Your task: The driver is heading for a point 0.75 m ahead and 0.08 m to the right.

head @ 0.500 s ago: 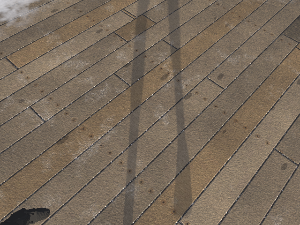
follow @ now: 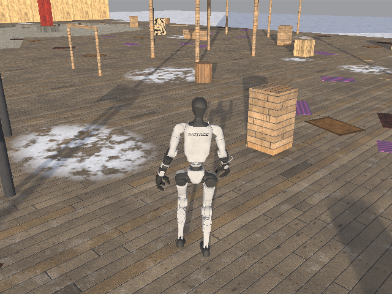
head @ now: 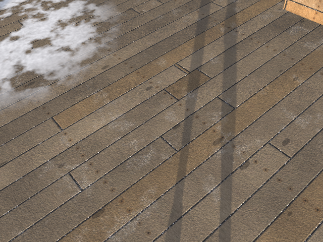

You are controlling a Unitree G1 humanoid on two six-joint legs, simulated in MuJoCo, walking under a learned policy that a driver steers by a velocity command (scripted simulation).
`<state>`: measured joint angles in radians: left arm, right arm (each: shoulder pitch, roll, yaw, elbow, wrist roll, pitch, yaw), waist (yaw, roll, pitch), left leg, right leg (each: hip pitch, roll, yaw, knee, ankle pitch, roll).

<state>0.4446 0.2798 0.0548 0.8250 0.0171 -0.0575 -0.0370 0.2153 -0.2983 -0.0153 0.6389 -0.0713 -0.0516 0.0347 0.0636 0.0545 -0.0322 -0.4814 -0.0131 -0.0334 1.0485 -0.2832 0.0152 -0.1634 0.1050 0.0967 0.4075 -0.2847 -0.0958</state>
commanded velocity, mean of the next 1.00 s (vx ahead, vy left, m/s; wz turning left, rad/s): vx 0.79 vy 0.00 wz -0.29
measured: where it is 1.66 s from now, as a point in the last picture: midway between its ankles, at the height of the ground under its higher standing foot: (240, 160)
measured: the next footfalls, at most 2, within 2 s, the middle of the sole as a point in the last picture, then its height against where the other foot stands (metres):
left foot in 0.24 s outside the picture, level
right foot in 0.66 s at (250, 206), level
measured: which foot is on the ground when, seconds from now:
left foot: up 0.00-0.22, down 0.24-0.68, up 0.70-1.00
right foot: down 0.00-0.24, up 0.26-0.64, down 0.66-1.00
